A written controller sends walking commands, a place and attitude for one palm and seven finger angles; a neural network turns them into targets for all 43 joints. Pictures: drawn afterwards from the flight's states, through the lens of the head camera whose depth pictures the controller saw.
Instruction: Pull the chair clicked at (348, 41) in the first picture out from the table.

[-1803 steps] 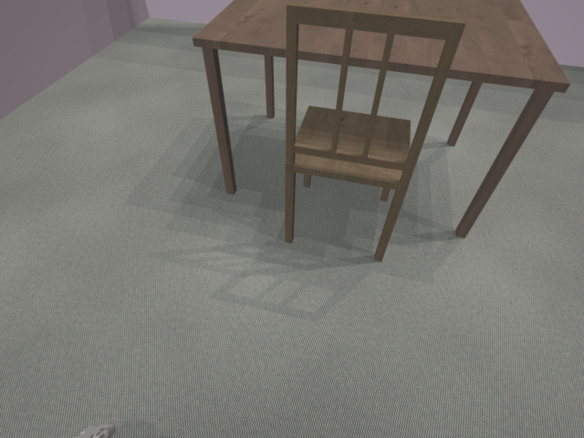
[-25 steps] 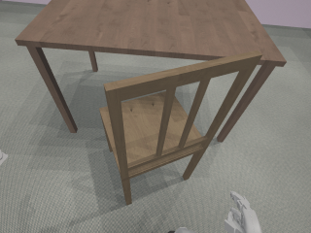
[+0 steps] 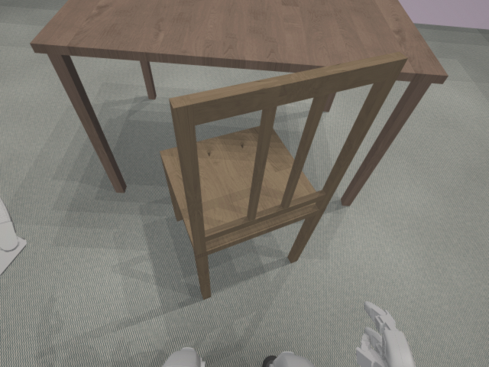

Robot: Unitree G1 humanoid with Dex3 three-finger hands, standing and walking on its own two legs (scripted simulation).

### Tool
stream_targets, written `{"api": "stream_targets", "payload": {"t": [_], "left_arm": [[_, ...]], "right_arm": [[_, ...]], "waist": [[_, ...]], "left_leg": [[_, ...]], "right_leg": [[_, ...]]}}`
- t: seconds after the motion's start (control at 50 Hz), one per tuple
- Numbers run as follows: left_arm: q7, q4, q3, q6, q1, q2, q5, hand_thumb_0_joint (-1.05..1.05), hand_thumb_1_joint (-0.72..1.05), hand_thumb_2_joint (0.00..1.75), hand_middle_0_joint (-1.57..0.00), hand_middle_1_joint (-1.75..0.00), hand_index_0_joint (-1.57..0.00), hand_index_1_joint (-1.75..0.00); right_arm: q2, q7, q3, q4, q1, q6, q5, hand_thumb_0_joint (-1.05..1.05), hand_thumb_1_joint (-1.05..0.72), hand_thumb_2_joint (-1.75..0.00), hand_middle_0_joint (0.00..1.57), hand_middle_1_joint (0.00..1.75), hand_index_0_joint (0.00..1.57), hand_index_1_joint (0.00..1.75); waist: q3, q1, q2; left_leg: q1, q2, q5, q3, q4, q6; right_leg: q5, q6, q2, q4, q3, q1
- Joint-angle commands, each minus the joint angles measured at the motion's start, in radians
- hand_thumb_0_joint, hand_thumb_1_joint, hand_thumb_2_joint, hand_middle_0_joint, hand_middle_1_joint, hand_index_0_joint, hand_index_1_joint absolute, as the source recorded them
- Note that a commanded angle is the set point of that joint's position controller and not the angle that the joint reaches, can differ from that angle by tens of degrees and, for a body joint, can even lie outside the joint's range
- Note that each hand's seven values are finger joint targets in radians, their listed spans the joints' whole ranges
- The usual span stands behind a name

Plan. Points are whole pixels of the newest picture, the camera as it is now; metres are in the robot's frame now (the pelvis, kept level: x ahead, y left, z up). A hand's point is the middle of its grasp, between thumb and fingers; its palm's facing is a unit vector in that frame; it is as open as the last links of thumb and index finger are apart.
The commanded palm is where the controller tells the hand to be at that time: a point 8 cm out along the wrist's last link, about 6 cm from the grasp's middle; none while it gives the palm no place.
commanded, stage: step back with the hand held close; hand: left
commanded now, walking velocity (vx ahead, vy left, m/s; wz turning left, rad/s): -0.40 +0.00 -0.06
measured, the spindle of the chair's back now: (258, 173) +0.49 -0.01 -0.03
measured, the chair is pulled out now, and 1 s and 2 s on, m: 0.18 0.18 0.18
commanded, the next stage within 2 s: stop stepping back and stand still in 0.18 s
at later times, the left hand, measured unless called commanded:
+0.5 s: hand out of the picture +0.15 +0.27 +0.19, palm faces +0.38 -0.76 -0.52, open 7.4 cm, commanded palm +0.09 +0.31 +0.19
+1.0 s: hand out of the picture +0.15 +0.27 +0.18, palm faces +0.37 -0.79 -0.49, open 7.4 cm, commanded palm +0.09 +0.31 +0.19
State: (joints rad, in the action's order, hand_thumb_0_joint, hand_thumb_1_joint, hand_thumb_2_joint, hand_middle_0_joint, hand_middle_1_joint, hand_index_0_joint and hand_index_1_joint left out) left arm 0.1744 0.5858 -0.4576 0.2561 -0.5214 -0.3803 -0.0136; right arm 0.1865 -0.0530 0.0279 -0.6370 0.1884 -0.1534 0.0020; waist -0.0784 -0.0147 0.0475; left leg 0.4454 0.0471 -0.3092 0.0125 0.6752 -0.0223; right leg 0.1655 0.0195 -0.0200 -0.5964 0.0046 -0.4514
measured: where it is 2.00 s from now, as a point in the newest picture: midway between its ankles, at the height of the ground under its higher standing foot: outside the picture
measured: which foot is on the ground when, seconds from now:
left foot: down 0.00-0.60, up 0.62-0.70, down 0.72-1.00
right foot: down 0.00-0.38, up 0.40-0.50, down 0.52-1.00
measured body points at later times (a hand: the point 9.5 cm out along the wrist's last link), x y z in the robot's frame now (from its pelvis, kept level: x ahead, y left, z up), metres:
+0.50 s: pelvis -0.06 +0.02 +0.01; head -0.03 +0.04 +0.46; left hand +0.12 +0.31 +0.21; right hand +0.09 -0.22 -0.06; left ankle +0.06 +0.14 -0.72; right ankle -0.03 -0.12 -0.71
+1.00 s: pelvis -0.06 +0.02 +0.02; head -0.05 +0.03 +0.47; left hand +0.12 +0.31 +0.21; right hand +0.07 -0.22 -0.06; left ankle -0.01 +0.13 -0.72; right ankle -0.05 -0.12 -0.72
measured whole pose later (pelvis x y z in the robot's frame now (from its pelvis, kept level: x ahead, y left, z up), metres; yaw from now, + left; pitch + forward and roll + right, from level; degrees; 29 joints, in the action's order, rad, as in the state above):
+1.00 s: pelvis -0.06 +0.02 +0.02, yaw -3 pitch -1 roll -1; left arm 0.16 0.49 -0.43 0.23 -0.58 -0.42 -0.01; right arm 0.17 -0.07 -0.01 -0.65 0.26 -0.22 -0.01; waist -0.03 -0.02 0.02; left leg 0.25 0.02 -0.17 0.00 0.44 0.00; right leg 0.19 0.02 0.00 -0.39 0.00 -0.18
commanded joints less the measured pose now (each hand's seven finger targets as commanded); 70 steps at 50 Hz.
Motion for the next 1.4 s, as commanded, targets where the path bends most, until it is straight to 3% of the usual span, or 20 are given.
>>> {"api": "stream_targets", "payload": {"t": [0.0,0.06,0.14,0.22,0.28,0.38,0.48,0.52,0.54,0.58,0.64,0.72,0.76,0.84,1.04,1.06,1.1,1.18,1.26,1.38], "left_arm": [[0.029,0.249,-0.176,0.074,-0.066,-0.235,-0.009,0.00,0.90,0.90,-0.20,-0.30,-0.20,-0.30],[0.023,0.244,-0.196,0.095,-0.063,-0.211,-0.004,0.00,0.90,0.90,-0.20,-0.30,-0.20,-0.30],[0.003,0.154,-0.168,0.089,-0.046,-0.196,-0.022,0.00,0.90,0.90,-0.20,-0.30,-0.20,-0.30],[0.006,0.201,-0.134,0.094,0.027,-0.230,-0.020,0.00,0.90,0.90,-0.20,-0.30,-0.20,-0.30],[0.013,0.182,-0.143,0.075,-0.057,-0.221,-0.022,0.00,0.90,0.90,-0.20,-0.30,-0.20,-0.30],[0.016,0.259,-0.167,0.070,-0.058,-0.229,-0.019,0.00,0.90,0.90,-0.20,-0.30,-0.20,-0.30],[0.005,0.137,-0.125,0.036,-0.082,-0.206,-0.027,0.00,0.90,0.90,-0.20,-0.30,-0.20,-0.30],[0.003,0.111,-0.128,0.032,-0.037,-0.234,-0.022,0.00,0.90,0.90,-0.20,-0.30,-0.20,-0.30],[0.001,0.099,-0.110,0.023,-0.013,-0.222,-0.024,0.00,0.90,0.90,-0.20,-0.30,-0.20,-0.30],[-0.001,0.075,-0.085,0.006,-0.007,-0.214,-0.031,0.00,0.90,0.90,-0.20,-0.30,-0.20,-0.30],[0.008,0.100,-0.057,-0.004,0.102,-0.208,-0.024,0.00,0.90,0.90,-0.20,-0.30,-0.20,-0.30],[0.004,0.081,-0.083,0.016,0.055,-0.212,-0.014,0.00,0.90,0.90,-0.20,-0.30,-0.20,-0.30],[0.000,0.119,-0.085,0.016,0.043,-0.205,0.003,0.00,0.90,0.90,-0.20,-0.30,-0.20,-0.30],[0.007,0.128,-0.073,0.021,-0.001,-0.201,0.002,0.00,0.90,0.90,-0.20,-0.30,-0.20,-0.30],[0.005,0.048,-0.080,0.022,-0.003,-0.197,-0.014,0.00,0.90,0.90,-0.20,-0.30,-0.20,-0.30],[-0.142,-0.670,0.326,-0.148,0.082,-0.014,0.088,0.00,0.90,0.90,-0.20,-0.30,-0.20,-0.30],[-0.169,-0.735,0.345,-0.237,0.081,0.070,0.058,0.00,0.90,0.90,-0.20,-0.30,-0.20,-0.30],[-0.162,-0.968,0.365,-0.237,0.217,0.009,0.054,0.00,0.90,0.90,-0.20,-0.30,-0.20,-0.30],[-0.154,-1.210,0.413,-0.255,0.252,0.019,0.038,0.00,0.90,0.90,-0.20,-0.30,-0.20,-0.30],[-0.148,-1.427,0.422,-0.251,0.200,0.053,0.032,0.00,0.90,0.90,-0.20,-0.30,-0.20,-0.30]], "right_arm": [[0.121,-0.010,0.042,0.164,-0.055,-0.047,0.003,0.00,-0.90,-0.90,0.20,0.30,0.20,0.30],[0.144,-0.020,0.050,0.190,-0.061,-0.068,-0.008,0.00,-0.90,-0.90,0.20,0.30,0.20,0.30],[0.130,-0.014,0.053,0.179,-0.042,-0.088,-0.024,0.00,-0.90,-0.90,0.20,0.30,0.20,0.30],[0.124,-0.002,0.061,0.133,-0.010,-0.096,-0.007,0.00,-0.90,-0.90,0.20,0.30,0.20,0.30],[0.096,0.004,0.037,0.140,-0.031,-0.067,-0.006,0.00,-0.90,-0.90,0.20,0.30,0.20,0.30],[0.134,-0.025,0.024,0.210,-0.058,-0.080,-0.023,0.00,-0.90,-0.90,0.20,0.30,0.20,0.30],[0.136,-0.019,0.026,0.168,-0.022,-0.102,-0.026,0.00,-0.90,-0.90,0.20,0.30,0.20,0.30],[0.132,-0.017,0.023,0.144,-0.019,-0.103,-0.012,0.00,-0.90,-0.90,0.20,0.30,0.20,0.30],[0.125,-0.017,0.025,0.133,-0.014,-0.106,-0.016,0.00,-0.90,-0.90,0.20,0.30,0.20,0.30],[0.127,-0.020,0.027,0.115,-0.008,-0.097,-0.008,0.00,-0.90,-0.90,0.20,0.30,0.20,0.30],[0.122,-0.020,0.003,0.101,-0.034,-0.080,-0.008,0.00,-0.90,-0.90,0.20,0.30,0.20,0.30],[0.147,-0.032,0.020,0.130,-0.043,-0.101,-0.015,0.00,-0.90,-0.90,0.20,0.30,0.20,0.30],[0.130,-0.032,0.009,0.153,-0.071,-0.099,-0.016,0.00,-0.90,-0.90,0.20,0.30,0.20,0.30],[0.116,-0.028,0.005,0.155,-0.049,-0.116,-0.017,0.00,-0.90,-0.90,0.20,0.30,0.20,0.30],[0.132,-0.025,0.017,0.123,-0.043,-0.100,-0.013,0.00,-0.90,-0.90,0.20,0.30,0.20,0.30],[0.295,0.064,0.072,-0.093,-0.025,-0.079,-0.003,0.00,-0.90,-0.90,0.20,0.30,0.20,0.30],[0.196,0.057,0.053,-0.090,0.030,0.019,0.001,0.00,-0.90,-0.90,0.20,0.30,0.20,0.30],[0.188,0.056,0.031,-0.092,0.041,0.096,0.018,0.00,-0.90,-0.90,0.20,0.30,0.20,0.30],[0.159,0.054,0.006,-0.167,0.026,0.121,0.023,0.00,-0.90,-0.90,0.20,0.30,0.20,0.30],[0.120,0.041,-0.001,-0.265,0.076,0.131,0.021,0.00,-0.90,-0.90,0.20,0.30,0.20,0.30]], "waist": [[0.188,-0.003,-0.085],[0.179,-0.006,-0.332],[0.123,0.001,-0.130],[0.184,-0.016,0.056],[0.217,-0.011,0.074],[0.153,-0.003,-0.400],[0.112,-0.005,-0.265],[0.085,-0.014,-0.200],[0.117,-0.014,-0.055],[0.087,-0.019,0.073],[0.062,-0.034,0.081],[0.050,-0.002,-0.159],[0.042,0.005,-0.361],[0.074,0.006,-0.180],[0.124,-0.008,-0.079],[0.079,-0.061,-0.062],[0.197,-0.015,-0.036],[0.165,-0.009,0.193],[0.113,0.010,-0.071],[0.130,0.018,-0.226]], "left_leg": [[-0.063,0.079,-0.184,0.088,-0.194,0.057],[0.239,0.251,-0.323,0.185,-0.413,0.120],[0.123,0.177,-0.146,0.081,-0.213,0.074],[-0.129,0.006,-0.119,-0.001,0.047,0.008],[-0.195,0.007,-0.066,0.015,0.024,0.022],[0.091,0.250,-0.494,0.274,-0.526,0.118],[-0.039,0.152,-0.369,0.099,-0.390,0.065],[-0.079,0.084,-0.281,0.030,-0.286,0.039],[-0.143,0.031,-0.246,-0.011,-0.199,0.021],[-0.307,-0.024,-0.117,-0.036,0.080,0.009],[-0.278,-0.022,-0.079,0.012,0.048,0.034],[-0.196,0.096,-0.069,0.165,-0.424,0.064],[0.000,0.160,-0.432,0.235,-0.594,0.079],[-0.051,0.102,-0.233,0.140,-0.466,0.073],[-0.212,0.042,0.008,0.059,-0.340,0.048],[-0.140,0.046,0.373,0.070,-0.149,0.057],[-0.185,0.077,0.372,0.096,-0.190,0.059],[-0.180,0.012,0.291,0.083,-0.147,0.060],[-0.191,0.031,0.338,0.101,-0.245,0.057],[-0.222,0.033,0.186,0.086,-0.285,0.052]], "right_leg": [[0.188,-0.062,-0.120,0.168,0.137,0.054],[0.139,-0.007,0.023,-0.187,-0.010,0.319],[0.012,-0.033,-0.047,-0.018,0.059,0.208],[-0.002,-0.145,-0.236,0.260,0.306,0.002],[0.072,-0.124,-0.234,0.250,0.221,0.016],[0.295,-0.002,0.042,-0.207,-0.019,0.235],[0.236,-0.019,0.027,0.120,-0.073,0.272],[0.209,-0.062,-0.026,0.273,0.010,0.245],[0.322,-0.083,-0.053,0.311,0.099,0.186],[0.492,-0.154,-0.174,0.428,0.240,-0.103],[0.378,-0.147,-0.197,0.387,0.199,-0.065],[0.152,-0.040,-0.023,0.187,0.084,0.174],[0.184,-0.008,0.007,0.051,0.019,0.315],[0.093,-0.015,-0.020,0.207,0.021,0.375],[0.016,-0.041,-0.059,0.315,0.107,0.294],[-0.278,-0.066,-0.087,0.089,0.021,0.171],[-0.110,-0.058,-0.077,0.097,0.021,0.186],[-0.157,-0.103,-0.124,0.146,0.093,0.227],[-0.115,-0.074,-0.079,0.144,0.076,0.254],[-0.033,-0.075,-0.068,0.214,0.077,0.296]]}}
